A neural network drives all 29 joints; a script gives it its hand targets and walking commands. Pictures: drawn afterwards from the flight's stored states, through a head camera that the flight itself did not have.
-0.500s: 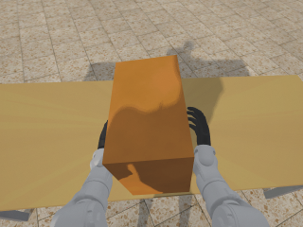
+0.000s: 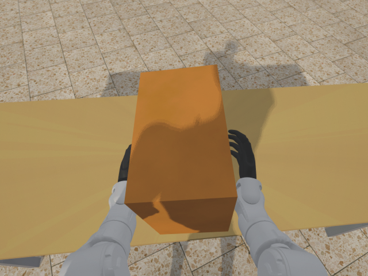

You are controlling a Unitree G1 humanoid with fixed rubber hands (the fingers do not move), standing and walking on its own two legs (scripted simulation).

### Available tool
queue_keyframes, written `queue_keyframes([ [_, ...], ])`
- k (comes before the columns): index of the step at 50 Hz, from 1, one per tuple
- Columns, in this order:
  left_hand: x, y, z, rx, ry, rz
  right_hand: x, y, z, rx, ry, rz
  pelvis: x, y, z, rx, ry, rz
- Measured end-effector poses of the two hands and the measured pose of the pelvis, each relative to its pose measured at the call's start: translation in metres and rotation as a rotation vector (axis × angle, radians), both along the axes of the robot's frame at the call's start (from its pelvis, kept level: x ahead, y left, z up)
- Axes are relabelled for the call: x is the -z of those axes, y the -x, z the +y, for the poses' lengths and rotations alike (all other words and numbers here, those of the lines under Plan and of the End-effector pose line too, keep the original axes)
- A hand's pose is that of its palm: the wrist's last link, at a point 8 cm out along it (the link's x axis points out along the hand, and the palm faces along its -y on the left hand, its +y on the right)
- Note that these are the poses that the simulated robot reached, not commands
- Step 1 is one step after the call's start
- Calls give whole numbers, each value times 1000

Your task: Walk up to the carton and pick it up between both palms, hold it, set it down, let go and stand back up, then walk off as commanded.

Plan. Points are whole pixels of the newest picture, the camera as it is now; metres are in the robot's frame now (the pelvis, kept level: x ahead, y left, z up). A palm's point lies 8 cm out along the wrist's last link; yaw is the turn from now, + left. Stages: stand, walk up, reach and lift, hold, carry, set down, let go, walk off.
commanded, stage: set down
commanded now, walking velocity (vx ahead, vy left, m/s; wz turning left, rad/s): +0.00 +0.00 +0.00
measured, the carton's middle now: (186, 155) +0.41 -0.01 -0.04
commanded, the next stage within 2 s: none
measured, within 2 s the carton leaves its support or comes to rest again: rests again in 0.70 s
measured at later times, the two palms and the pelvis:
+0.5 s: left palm (123, 174) +0.37 +0.15 -0.03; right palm (240, 178) +0.34 -0.13 -0.02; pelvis -0.01 +0.02 -0.01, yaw -1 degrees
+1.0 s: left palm (103, 210) +0.28 +0.18 -0.04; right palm (237, 216) +0.25 -0.10 -0.03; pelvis -0.07 +0.04 -0.01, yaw -1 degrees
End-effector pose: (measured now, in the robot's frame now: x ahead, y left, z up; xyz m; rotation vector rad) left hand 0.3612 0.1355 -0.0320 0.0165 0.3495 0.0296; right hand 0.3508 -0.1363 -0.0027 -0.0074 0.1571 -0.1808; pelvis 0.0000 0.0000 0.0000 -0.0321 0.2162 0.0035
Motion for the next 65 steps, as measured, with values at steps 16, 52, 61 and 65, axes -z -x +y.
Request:
queue_keyframes([
  [16, 2, -7, 3, -13, 28, 11, 22, 10, 0, 16, 16, 142, 4, 3, 3, 10, 22, 48],
  [52, 1, 85, 50, -24, 25, -14, 28, 107, 34, 9, -25, 175, 14, 72, 40, 7, 71, -35],
  [61, -12, 111, 45, -3, 29, -69, 15, 126, 31, 14, -34, 143, 19, 96, 41, 4, 73, -90],
  [65, -7, 125, 47, -12, 25, -45, 17, 136, 26, 29, -44, 166, 21, 103, 40, 2, 70, -108],
])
